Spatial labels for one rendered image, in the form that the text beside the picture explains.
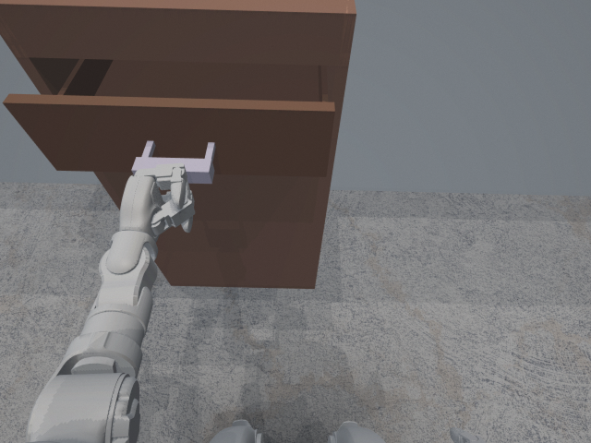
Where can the robot shin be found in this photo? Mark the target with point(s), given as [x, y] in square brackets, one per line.
[241, 422]
[348, 423]

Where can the cabinet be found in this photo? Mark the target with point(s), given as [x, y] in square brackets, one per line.
[252, 231]

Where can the right robot shin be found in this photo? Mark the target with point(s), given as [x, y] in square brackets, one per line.
[348, 423]

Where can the left robot shin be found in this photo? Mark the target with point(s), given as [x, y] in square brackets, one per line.
[241, 422]

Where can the left robot upper arm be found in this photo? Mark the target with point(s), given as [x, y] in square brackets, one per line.
[88, 408]

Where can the robot left hand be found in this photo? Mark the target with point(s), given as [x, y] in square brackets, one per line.
[142, 199]

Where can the left robot forearm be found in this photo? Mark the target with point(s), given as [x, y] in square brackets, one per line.
[117, 323]

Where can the drawer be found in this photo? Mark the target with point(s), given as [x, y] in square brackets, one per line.
[265, 119]

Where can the handle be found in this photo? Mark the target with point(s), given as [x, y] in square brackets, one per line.
[199, 171]

